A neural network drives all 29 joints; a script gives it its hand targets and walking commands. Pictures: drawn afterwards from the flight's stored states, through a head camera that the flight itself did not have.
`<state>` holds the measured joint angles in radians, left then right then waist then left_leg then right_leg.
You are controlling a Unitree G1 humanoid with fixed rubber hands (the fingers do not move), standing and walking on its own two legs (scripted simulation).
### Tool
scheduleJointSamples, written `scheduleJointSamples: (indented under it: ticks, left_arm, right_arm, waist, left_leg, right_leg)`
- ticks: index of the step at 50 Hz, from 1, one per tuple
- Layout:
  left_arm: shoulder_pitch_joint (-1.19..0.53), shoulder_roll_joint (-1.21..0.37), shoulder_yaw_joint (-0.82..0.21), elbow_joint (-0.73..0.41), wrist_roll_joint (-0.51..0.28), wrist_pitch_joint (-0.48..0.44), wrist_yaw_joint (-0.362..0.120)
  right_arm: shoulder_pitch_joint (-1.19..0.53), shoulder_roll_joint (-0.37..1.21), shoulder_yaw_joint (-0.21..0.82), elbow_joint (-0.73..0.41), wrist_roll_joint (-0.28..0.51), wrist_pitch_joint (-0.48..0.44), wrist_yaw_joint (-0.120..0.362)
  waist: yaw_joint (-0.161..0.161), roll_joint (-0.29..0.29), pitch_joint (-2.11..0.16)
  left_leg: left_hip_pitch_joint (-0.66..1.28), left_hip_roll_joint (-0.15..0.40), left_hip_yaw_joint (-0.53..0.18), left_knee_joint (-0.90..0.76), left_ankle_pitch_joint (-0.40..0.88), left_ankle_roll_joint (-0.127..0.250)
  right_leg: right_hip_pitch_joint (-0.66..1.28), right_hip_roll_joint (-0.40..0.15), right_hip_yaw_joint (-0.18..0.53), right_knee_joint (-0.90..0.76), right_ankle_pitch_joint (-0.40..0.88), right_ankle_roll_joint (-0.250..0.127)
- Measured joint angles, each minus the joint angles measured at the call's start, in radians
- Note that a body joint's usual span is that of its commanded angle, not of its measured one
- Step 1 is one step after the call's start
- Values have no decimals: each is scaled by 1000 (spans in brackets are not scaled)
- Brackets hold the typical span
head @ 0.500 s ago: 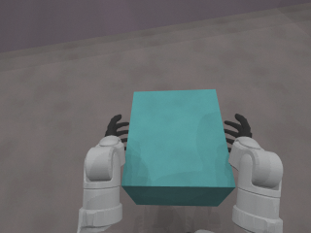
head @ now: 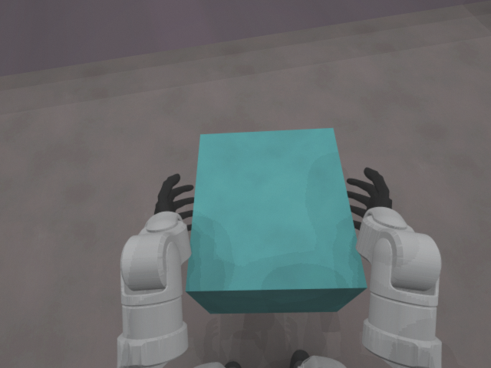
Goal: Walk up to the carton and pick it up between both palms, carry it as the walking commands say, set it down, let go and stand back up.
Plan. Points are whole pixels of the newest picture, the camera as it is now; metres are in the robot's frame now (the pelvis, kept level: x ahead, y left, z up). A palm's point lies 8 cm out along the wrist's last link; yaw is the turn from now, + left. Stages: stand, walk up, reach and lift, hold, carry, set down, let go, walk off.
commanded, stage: carry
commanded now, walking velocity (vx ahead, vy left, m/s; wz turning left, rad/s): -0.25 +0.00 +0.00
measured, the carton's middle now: (269, 224) +0.33 +0.00 -0.02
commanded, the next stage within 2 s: none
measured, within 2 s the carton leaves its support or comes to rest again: neither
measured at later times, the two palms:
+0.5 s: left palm (163, 132) +0.47 +0.18 +0.06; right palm (331, 109) +0.51 -0.11 +0.07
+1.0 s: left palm (174, 83) +0.62 +0.19 +0.04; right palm (319, 69) +0.64 -0.11 +0.05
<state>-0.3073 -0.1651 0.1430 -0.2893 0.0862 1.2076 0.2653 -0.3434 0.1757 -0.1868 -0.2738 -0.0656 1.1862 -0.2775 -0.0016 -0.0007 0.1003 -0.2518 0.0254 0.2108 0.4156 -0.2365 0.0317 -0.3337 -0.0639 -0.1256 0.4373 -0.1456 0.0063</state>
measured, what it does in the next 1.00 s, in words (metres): walks ahead: left foot, then right foot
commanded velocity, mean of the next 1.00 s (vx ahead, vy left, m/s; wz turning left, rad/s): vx -0.25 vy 0.00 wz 0.00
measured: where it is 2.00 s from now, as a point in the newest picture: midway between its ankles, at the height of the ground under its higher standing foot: (243, 281)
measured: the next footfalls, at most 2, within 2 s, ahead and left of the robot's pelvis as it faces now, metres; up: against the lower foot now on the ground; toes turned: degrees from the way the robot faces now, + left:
left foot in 0.44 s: +0.22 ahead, +0.08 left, +0.00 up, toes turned +12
right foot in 0.68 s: +0.33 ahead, -0.09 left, +0.00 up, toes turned -7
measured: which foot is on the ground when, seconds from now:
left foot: down 0.00-0.30, up 0.32-0.42, down 0.44-0.70, up 0.72-0.88, down 0.90-1.00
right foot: down 0.00-0.44, up 0.46-0.66, down 0.68-1.00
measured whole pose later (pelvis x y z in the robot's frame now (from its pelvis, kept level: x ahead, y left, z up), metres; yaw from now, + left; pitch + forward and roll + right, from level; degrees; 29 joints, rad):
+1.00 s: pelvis +0.33 +0.03 -0.02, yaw +0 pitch +5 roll -1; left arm -0.27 -0.15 0.13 -0.30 0.10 1.21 0.26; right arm -0.34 0.18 -0.17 -0.24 -0.06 1.19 -0.28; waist 0.01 0.00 0.04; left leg -0.37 0.07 0.11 0.68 -0.38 0.00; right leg -0.37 -0.05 -0.11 0.71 -0.42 0.03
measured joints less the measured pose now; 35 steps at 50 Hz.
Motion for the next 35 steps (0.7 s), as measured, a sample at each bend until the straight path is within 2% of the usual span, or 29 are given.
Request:
scheduleJointSamples:
  ticks: [3, 5, 6, 8, 11, 12, 13, 16, 18, 19, 20, 21, 22, 23, 24, 25, 27, 29, 32, 34, 35]
  left_arm:
    - [2, 1, -15, 32, 22, -6, -26]
    - [-6, -1, -16, 53, 39, -8, -42]
    - [-8, -2, -16, 55, 45, -5, -46]
    - [-3, -1, -24, 54, 51, 1, -46]
    - [9, 3, -29, 45, 47, 8, -38]
    - [18, 6, -29, 38, 41, 11, -34]
    - [30, 9, -31, 29, 34, 12, -29]
    - [43, 12, -48, 21, 15, 27, -4]
    - [22, 6, -56, 19, 11, 37, 12]
    - [14, 3, -59, 18, 13, 34, 13]
    - [12, 3, -62, 12, 18, 29, 11]
    - [17, 4, -62, 0, 22, 27, 8]
    - [24, 7, -57, -17, 24, 29, 7]
    - [35, 10, -46, -36, 22, 31, 7]
    - [43, 13, -32, -46, 16, 29, 9]
    - [48, 14, -19, -46, 7, 24, 16]
    - [52, 15, -7, -35, -11, 23, 31]
    - [46, 13, -10, -11, -21, 25, 42]
    - [25, 8, -9, 29, -30, 22, 45]
    - [11, 4, -10, 53, -29, 12, 34]
    - [3, 1, -18, 74, -21, 1, 25]
  right_arm:
    - [15, -5, -4, -7, 14, 14, -19]
    - [19, -6, -8, -5, 16, 19, -27]
    - [21, -7, -8, -5, 17, 21, -28]
    - [26, -8, -9, -2, 19, 22, -25]
    - [30, -9, -6, 7, 24, 21, -24]
    - [30, -9, -1, 9, 27, 23, -28]
    - [31, -9, 4, 10, 29, 26, -29]
    - [41, -12, 2, 8, 17, 38, -10]
    - [43, -14, -13, -8, 9, 38, 9]
    - [43, -14, -20, -16, 8, 33, 14]
    - [43, -14, -22, -22, 8, 27, 17]
    - [39, -13, -17, -22, 5, 22, 22]
    - [29, -9, -10, -18, -3, 20, 29]
    - [19, -5, 4, -4, -11, 14, 33]
    - [8, -2, 17, 13, -18, 6, 36]
    - [-1, 1, 24, 33, -25, -2, 38]
    - [-4, 2, 27, 61, -32, -9, 43]
    - [3, 0, 18, 70, -35, -7, 46]
    - [18, -5, 5, 62, -19, 0, 26]
    - [34, -11, 1, 40, -2, 4, 5]
    - [42, -14, -8, 31, 4, 4, -2]
  waist:
    - [-24, 23, -41]
    - [-32, 18, -67]
    - [-35, 4, -80]
    - [-38, -9, -102]
    - [-33, -22, -115]
    - [-31, -25, -114]
    - [-27, -20, -115]
    - [-4, -2, -120]
    - [12, -36, -124]
    - [14, -52, -118]
    - [17, -59, -111]
    - [22, -57, -104]
    - [28, -43, -100]
    - [36, -37, -101]
    - [41, -28, -105]
    - [48, -17, -106]
    - [57, 1, -101]
    - [53, 18, -90]
    - [33, 34, -68]
    - [10, 38, -59]
    - [-4, 47, -61]
  left_leg:
    - [-2, 21, -30, 63, -28, -24]
    - [-14, 24, -41, 112, -72, -36]
    - [-13, 18, -42, 126, -84, -40]
    - [-1, 17, -47, 126, -59, -47]
    - [20, 19, -41, 132, -78, -48]
    - [21, 19, -38, 145, -68, -47]
    - [19, 25, -36, 170, -55, -45]
    - [-57, 57, -51, 356, 29, -47]
    - [-149, 10, -81, 476, -160, -62]
    - [-185, -15, -85, 474, -203, -64]
    - [-203, -29, -80, 412, -181, -63]
    - [-197, -33, -69, 296, -83, -60]
    - [-177, -20, -52, 188, 109, -45]
    - [-148, -11, -34, 169, 70, -13]
    - [-135, -1, -22, 188, -24, 14]
    - [-126, 10, -12, 213, -86, 31]
    - [-98, 23, 5, 231, -149, 40]
    - [-68, 24, 11, 228, -178, 38]
    - [-27, 19, 11, 238, -218, 30]
    - [-18, 15, 5, 289, -252, 20]
    - [-41, 20, -12, 349, -232, 2]
  right_leg:
    - [20, 11, -29, 39, -93, -21]
    - [24, 9, -35, 62, -134, -20]
    - [25, -1, -36, 77, -44, -23]
    - [26, -5, -38, 118, -124, -19]
    - [11, -10, -35, 193, -164, -12]
    - [7, -15, -34, 214, -92, -7]
    - [15, -13, -35, 222, -82, -3]
    - [106, 12, -54, 118, -105, 3]
    - [134, 0, -37, 91, -137, -12]
    - [149, -8, -25, 92, -157, -15]
    - [164, -11, -16, 103, -172, -12]
    - [170, -10, -10, 134, -184, -6]
    - [162, -3, -9, 199, -195, 3]
    - [130, 0, 7, 303, -230, 12]
    - [84, 16, 34, 417, -303, 16]
    - [39, 37, 60, 511, -366, 16]
    - [-43, 61, 80, 618, -423, 16]
    - [-104, 59, 61, 598, -396, 22]
    - [-140, 51, 28, 385, -259, 21]
    - [-118, 39, -5, 236, -58, -5]
    - [-109, 35, -22, 246, -104, -24]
